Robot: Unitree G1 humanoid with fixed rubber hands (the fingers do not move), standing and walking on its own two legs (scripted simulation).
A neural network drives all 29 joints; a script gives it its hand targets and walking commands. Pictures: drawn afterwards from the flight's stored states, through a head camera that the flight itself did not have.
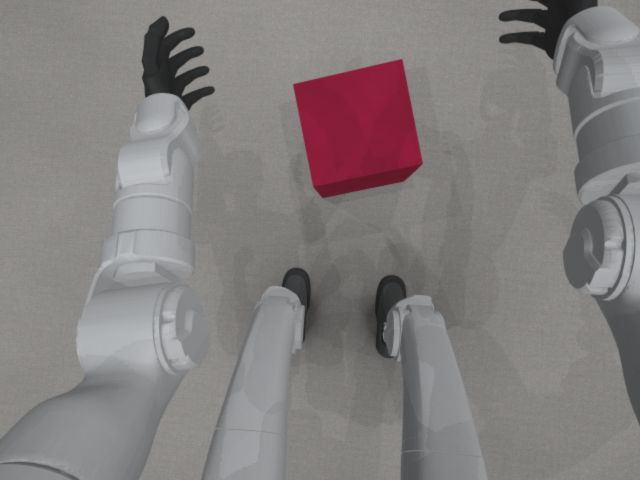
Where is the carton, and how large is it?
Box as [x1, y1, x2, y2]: [293, 59, 422, 197]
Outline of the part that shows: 401,59 293,84 313,186 322,197 403,181 422,163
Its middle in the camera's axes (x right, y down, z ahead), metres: +0.08 -0.22 +0.85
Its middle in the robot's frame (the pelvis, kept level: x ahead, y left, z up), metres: +0.55 +0.01 -0.54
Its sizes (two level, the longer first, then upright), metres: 0.210 0.200 0.250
